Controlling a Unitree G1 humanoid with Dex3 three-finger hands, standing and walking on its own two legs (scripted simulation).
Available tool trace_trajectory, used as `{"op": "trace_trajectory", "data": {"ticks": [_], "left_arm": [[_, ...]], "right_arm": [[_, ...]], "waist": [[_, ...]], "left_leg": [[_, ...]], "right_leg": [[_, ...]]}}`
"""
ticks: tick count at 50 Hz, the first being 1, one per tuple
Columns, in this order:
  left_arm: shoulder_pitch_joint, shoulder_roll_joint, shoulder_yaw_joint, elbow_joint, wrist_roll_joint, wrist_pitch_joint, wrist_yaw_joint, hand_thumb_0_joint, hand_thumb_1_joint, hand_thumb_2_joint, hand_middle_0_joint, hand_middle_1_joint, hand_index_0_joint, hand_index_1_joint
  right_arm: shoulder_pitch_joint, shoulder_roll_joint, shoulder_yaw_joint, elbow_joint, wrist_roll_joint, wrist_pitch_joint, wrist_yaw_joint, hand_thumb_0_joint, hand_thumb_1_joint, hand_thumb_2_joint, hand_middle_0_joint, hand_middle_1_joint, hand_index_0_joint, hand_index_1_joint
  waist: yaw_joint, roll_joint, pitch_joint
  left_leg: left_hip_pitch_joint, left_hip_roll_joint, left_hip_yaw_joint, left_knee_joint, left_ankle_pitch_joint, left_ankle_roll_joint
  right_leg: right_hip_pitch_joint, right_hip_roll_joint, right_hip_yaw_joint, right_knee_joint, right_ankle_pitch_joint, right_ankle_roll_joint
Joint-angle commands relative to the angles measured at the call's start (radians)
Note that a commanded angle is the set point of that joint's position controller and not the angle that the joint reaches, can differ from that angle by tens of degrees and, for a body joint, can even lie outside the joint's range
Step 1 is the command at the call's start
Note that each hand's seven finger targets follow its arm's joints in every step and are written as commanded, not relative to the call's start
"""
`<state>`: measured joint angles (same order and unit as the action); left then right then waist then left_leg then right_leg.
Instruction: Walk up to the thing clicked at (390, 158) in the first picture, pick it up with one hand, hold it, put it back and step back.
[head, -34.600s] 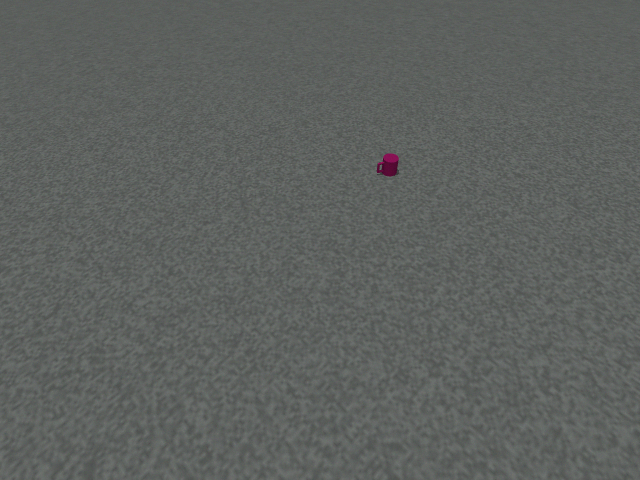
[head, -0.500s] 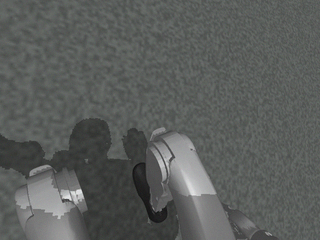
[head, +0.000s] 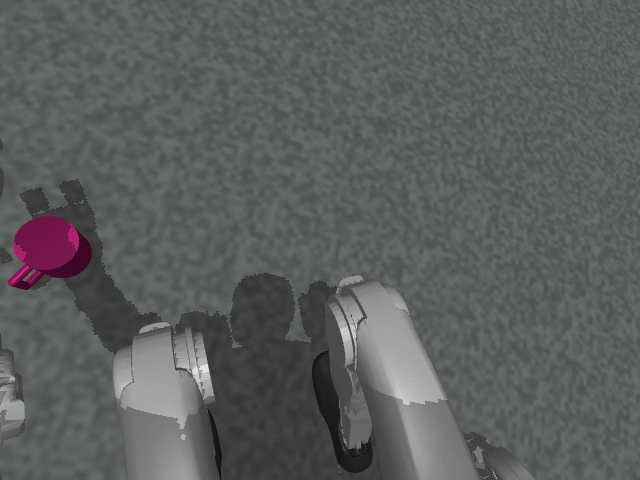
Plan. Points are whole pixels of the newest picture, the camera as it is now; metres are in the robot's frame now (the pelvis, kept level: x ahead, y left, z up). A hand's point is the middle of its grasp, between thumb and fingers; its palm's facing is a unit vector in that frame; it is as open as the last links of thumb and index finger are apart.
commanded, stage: withdraw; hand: left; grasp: from above
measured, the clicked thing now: (47, 257) +0.44 +0.32 -0.29
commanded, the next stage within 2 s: home in 0.50 s
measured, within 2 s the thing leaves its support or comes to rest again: neither
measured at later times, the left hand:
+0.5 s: hand out of the picture +0.44 +0.32 -0.14, palm faces -0.49 -0.07 -0.87, open 14.1 cm
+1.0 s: hand out of the picture +0.41 +0.33 -0.05, palm faces -0.35 -0.36 -0.86, open 11.3 cm
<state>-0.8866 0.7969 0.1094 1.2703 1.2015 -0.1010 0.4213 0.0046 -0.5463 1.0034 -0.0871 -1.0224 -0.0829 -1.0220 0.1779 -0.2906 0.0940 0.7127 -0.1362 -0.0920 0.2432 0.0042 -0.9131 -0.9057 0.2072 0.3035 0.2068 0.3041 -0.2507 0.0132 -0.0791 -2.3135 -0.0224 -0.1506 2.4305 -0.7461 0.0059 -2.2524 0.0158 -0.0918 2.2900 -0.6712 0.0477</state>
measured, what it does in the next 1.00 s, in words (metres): rises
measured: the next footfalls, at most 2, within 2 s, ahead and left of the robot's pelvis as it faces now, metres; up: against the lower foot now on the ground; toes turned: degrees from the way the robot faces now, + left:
none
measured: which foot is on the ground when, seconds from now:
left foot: down 0.00-1.00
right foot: down 0.00-1.00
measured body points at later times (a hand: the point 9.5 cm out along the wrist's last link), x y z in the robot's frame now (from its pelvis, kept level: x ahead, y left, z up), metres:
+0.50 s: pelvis -0.02 +0.00 +0.01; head +0.21 +0.09 +0.39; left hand +0.46 +0.32 -0.09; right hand +0.05 -0.29 -0.07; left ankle +0.06 +0.12 -0.30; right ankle +0.10 -0.13 -0.30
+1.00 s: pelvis +0.00 +0.01 +0.07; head +0.21 +0.06 +0.47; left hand +0.43 +0.34 +0.00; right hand +0.08 -0.25 -0.05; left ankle +0.06 +0.12 -0.30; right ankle +0.10 -0.13 -0.30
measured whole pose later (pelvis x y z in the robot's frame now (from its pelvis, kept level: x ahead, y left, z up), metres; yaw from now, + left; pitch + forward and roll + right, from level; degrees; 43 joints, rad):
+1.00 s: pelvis +0.00 +0.01 +0.07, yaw +3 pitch +38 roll -8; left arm -0.66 0.64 0.08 0.94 0.82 -0.02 0.12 0.00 0.11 0.86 -0.22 -0.54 -0.20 -0.54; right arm 0.22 -0.27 0.03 0.66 -0.04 0.01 0.13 0.01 -0.89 -0.90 0.21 0.30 0.21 0.30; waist -0.16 0.07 -0.17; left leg -2.12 -0.02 -0.08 2.18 -0.72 0.03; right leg -2.07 0.00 -0.04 2.07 -0.66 0.06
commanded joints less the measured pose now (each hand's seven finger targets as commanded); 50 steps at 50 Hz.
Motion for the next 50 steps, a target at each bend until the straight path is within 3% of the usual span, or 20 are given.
{"op": "trace_trajectory", "data": {"ticks": [1,3,6,7,11,16,21,23,27,29,30,31,32,33,35,38,40,45,47,50], "left_arm": [[-0.287,0.124,-0.067,-0.154,-0.086,0.041,-0.126,0.0,-0.571,1.035,-0.079,-1.007,-0.062,-1.026],[-0.277,0.066,-0.118,-0.176,-0.117,0.03,-0.209,0.0,-0.565,1.037,-0.079,-1.018,-0.064,-1.035],[-0.3,0.115,-0.11,-0.167,-0.137,0.001,-0.296,0.0,-0.549,1.035,-0.085,-1.02,-0.071,-1.035],[-0.289,0.095,-0.118,-0.135,-0.139,-0.013,-0.313,0.0,-0.552,1.039,-0.081,-1.027,-0.068,-1.042],[-0.374,0.195,-0.08,-0.15,-0.101,-0.098,-0.328,0.0,-0.559,1.043,-0.084,-1.026,-0.069,-1.043],[-0.454,0.261,-0.057,-0.086,-0.012,-0.2,-0.243,0.0,-0.57,1.045,-0.078,-1.024,-0.064,-1.04],[-0.459,0.204,-0.087,0.096,0.06,-0.214,-0.116,0.0,-0.556,1.028,-0.071,-1.026,-0.066,-1.032],[-0.499,0.248,-0.071,0.092,0.081,-0.213,-0.078,0.0,-0.549,1.024,-0.074,-1.027,-0.07,-1.031],[-0.527,0.327,-0.006,0.072,0.108,-0.197,-0.008,0.0,-0.542,1.014,-0.077,-1.023,-0.076,-1.025],[-0.519,0.339,0.02,0.021,0.11,-0.184,0.023,0.0,-0.537,1.007,-0.078,-1.018,-0.079,-1.018],[-0.539,0.365,0.045,-0.031,0.1,-0.177,0.035,0.0,-0.457,0.927,-0.158,-0.938,-0.159,-0.938],[-0.526,0.377,0.063,-0.064,0.096,-0.166,0.045,0.0,-0.506,0.978,-0.09,-1.012,-0.099,-1.003],[-0.517,0.373,0.067,-0.077,0.09,-0.151,0.048,0.0,-0.426,0.898,-0.17,-0.932,-0.179,-0.923],[-0.499,0.363,0.069,-0.115,0.08,-0.137,0.05,0.0,-0.346,0.906,-0.246,-0.852,-0.22,-0.843],[-0.458,0.351,0.084,-0.13,0.05,-0.103,0.044,0.0,-0.219,0.896,-0.242,-0.692,-0.217,-0.683],[-0.388,0.285,0.068,-0.137,-0.025,-0.048,-0.002,0.0,-0.16,0.752,-0.204,-0.512,-0.186,-0.529],[-0.324,0.232,0.051,-0.141,-0.089,-0.014,-0.055,0.0,-0.043,0.783,-0.207,-0.501,-0.191,-0.516],[-0.056,0.097,0.021,-0.385,-0.316,0.058,-0.232,0.0,0.3,0.872,-0.215,-0.461,-0.203,-0.472],[0.071,0.029,0.004,-0.482,-0.422,0.085,-0.303,0.0,0.46,0.89,-0.213,-0.422,-0.204,-0.43],[0.184,0.017,0.023,-0.675,-0.544,0.106,-0.38,0.0,0.7,0.892,-0.205,-0.349,-0.201,-0.352]], "right_arm": [[0.22,-0.279,-0.128,-0.018,0.039,0.04,-0.034,0.0,-0.916,-0.91,0.2,0.301,0.2,0.301],[0.224,-0.273,-0.133,-0.025,0.053,0.057,-0.053,0.0,-0.914,-0.909,0.2,0.301,0.2,0.301],[0.215,-0.267,-0.127,-0.047,0.064,0.078,-0.096,0.0,-0.911,-0.907,0.2,0.301,0.2,0.301],[0.217,-0.261,-0.123,-0.053,0.062,0.082,-0.106,0.0,-0.91,-0.906,0.2,0.301,0.2,0.301],[0.19,-0.258,-0.096,-0.073,0.061,0.095,-0.148,0.0,-0.912,-0.907,0.2,0.3,0.2,0.3],[0.151,-0.226,-0.047,-0.071,0.041,0.102,-0.157,0.0,-0.911,-0.905,0.2,0.3,0.2,0.3],[0.156,-0.253,-0.036,-0.057,0.017,0.101,-0.145,0.0,-0.905,-0.901,0.2,0.3,0.2,0.3],[0.161,-0.265,-0.032,-0.052,0.007,0.096,-0.143,0.0,-0.904,-0.9,0.2,0.3,0.2,0.3],[0.185,-0.274,-0.042,-0.045,-0.007,0.08,-0.136,0.0,-0.905,-0.9,0.2,0.3,0.2,0.3],[0.197,-0.272,-0.048,-0.04,-0.012,0.069,-0.133,0.0,-0.905,-0.899,0.2,0.3,0.2,0.3],[0.196,-0.278,-0.057,-0.042,-0.011,0.063,-0.132,0.0,-0.883,-0.894,0.199,0.299,0.199,0.299],[0.2,-0.285,-0.068,-0.044,-0.009,0.058,-0.131,0.0,-0.902,-0.897,0.2,0.3,0.2,0.3],[0.203,-0.282,-0.075,-0.043,-0.009,0.052,-0.129,0.0,-0.884,-0.895,0.199,0.299,0.199,0.299],[0.208,-0.273,-0.079,-0.045,-0.006,0.049,-0.126,0.0,-0.883,-0.894,0.199,0.299,0.199,0.299],[0.218,-0.274,-0.1,-0.043,0.006,0.047,-0.122,0.0,-0.884,-0.895,0.199,0.299,0.199,0.299],[0.246,-0.265,-0.127,-0.03,0.025,0.046,-0.115,0.0,-0.889,-0.896,0.199,0.3,0.199,0.3],[0.269,-0.251,-0.137,-0.029,0.039,0.048,-0.109,0.0,-0.889,-0.897,0.2,0.3,0.199,0.3],[0.256,-0.242,-0.164,-0.075,0.093,0.074,-0.109,0.0,-0.892,-0.897,0.2,0.3,0.199,0.3],[0.221,-0.238,-0.164,-0.099,0.11,0.083,-0.123,0.0,-0.894,-0.898,0.2,0.3,0.2,0.3],[0.186,-0.217,-0.161,-0.134,0.124,0.089,-0.145,0.0,-0.898,-0.899,0.2,0.3,0.2,0.3]], "waist": [[-0.026,0.29,-0.618],[-0.033,0.213,-0.575],[-0.023,0.112,-0.53],[-0.031,0.068,-0.506],[-0.004,0.077,-0.503],[0.012,0.231,-0.564],[-0.035,0.276,-0.507],[-0.03,0.319,-0.539],[-0.023,0.383,-0.634],[-0.025,0.407,-0.688],[-0.021,0.419,-0.719],[-0.011,0.454,-0.738],[-0.009,0.47,-0.754],[0.002,0.487,-0.796],[0.02,0.515,-0.832],[0.045,0.47,-0.849],[0.054,0.419,-0.824],[0.093,0.282,-0.798],[0.096,0.21,-0.713],[0.118,0.12,-0.716]], "left_leg": [[0.536,0.009,0.079,-0.364,0.254,0.022],[0.516,0.003,0.078,-0.392,0.233,0.026],[0.449,-0.007,0.099,-0.394,0.217,0.036],[0.431,-0.009,0.104,-0.391,0.203,0.036],[0.426,-0.016,0.113,-0.38,0.165,0.031],[0.479,-0.012,0.123,-0.374,0.172,0.023],[0.504,-0.012,0.094,-0.375,0.133,0.016],[0.539,-0.011,0.087,-0.372,0.138,0.012],[0.586,-0.009,0.09,-0.336,0.192,0.006],[0.604,-0.009,0.1,-0.316,0.234,0.008],[0.615,-0.008,0.097,-0.317,0.232,0.007],[0.644,-0.008,0.092,-0.333,0.244,0.001],[0.659,-0.005,0.09,-0.34,0.242,-0.001],[0.691,-0.003,0.089,-0.355,0.257,-0.003],[0.725,-0.002,0.082,-0.389,0.266,-0.01],[0.732,0.001,0.088,-0.412,0.282,-0.001],[0.714,-0.002,0.093,-0.432,0.284,0.008],[0.722,-0.001,0.074,-0.545,0.286,0.02],[0.715,0.003,0.057,-0.587,0.279,0.021],[0.74,0.008,0.07,-0.616,0.33,0.028]], "right_leg": [[0.387,0.038,-0.06,-0.283,0.244,-0.094],[0.419,0.033,-0.053,-0.319,0.218,-0.096],[0.485,0.028,-0.032,-0.369,0.193,-0.093],[0.496,0.026,-0.026,-0.38,0.178,-0.09],[0.454,0.017,-0.013,-0.388,0.113,-0.099],[0.423,0.022,-0.01,-0.319,0.135,-0.091],[0.298,0.024,-0.053,-0.275,0.104,-0.093],[0.288,0.022,-0.065,-0.255,0.116,-0.094],[0.3,0.019,-0.071,-0.206,0.163,-0.093],[0.312,0.019,-0.07,-0.194,0.203,-0.091],[0.298,0.016,-0.071,-0.185,0.202,-0.092],[0.287,0.01,-0.074,-0.179,0.21,-0.094],[0.281,0.008,-0.072,-0.178,0.208,-0.097],[0.301,0.009,-0.07,-0.18,0.223,-0.097],[0.293,0.004,-0.066,-0.179,0.229,-0.101],[0.323,0.005,-0.055,-0.22,0.241,-0.1],[0.373,0.008,-0.047,-0.266,0.235,-0.096],[0.517,0.012,-0.034,-0.377,0.243,-0.086],[0.523,0.013,-0.032,-0.422,0.241,-0.087],[0.657,0.015,-0.008,-0.493,0.292,-0.082]]}}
